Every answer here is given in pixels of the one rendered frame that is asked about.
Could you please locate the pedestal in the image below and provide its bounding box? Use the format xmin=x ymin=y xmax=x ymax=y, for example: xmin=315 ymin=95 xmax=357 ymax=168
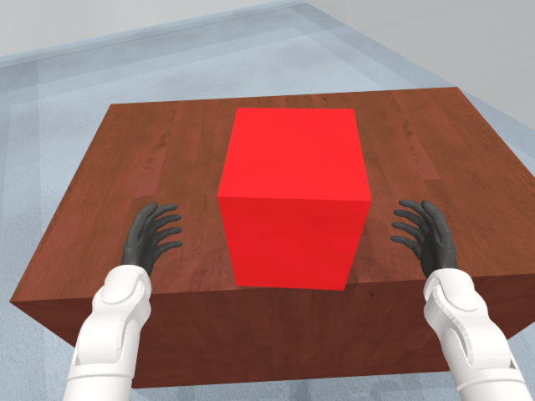
xmin=9 ymin=87 xmax=535 ymax=388

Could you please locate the robot right hand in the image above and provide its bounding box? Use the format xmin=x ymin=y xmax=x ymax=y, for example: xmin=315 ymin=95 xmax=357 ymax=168
xmin=390 ymin=200 xmax=459 ymax=279

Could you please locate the robot left hand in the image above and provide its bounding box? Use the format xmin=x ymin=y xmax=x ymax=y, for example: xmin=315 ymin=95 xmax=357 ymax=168
xmin=120 ymin=201 xmax=182 ymax=277

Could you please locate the robot right forearm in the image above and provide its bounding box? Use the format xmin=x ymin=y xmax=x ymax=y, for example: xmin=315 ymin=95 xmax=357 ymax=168
xmin=423 ymin=268 xmax=533 ymax=401

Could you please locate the robot left forearm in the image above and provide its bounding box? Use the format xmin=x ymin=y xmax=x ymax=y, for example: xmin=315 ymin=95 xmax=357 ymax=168
xmin=63 ymin=265 xmax=151 ymax=401

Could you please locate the carton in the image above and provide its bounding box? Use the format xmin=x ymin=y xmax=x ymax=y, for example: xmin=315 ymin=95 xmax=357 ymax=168
xmin=217 ymin=108 xmax=371 ymax=291

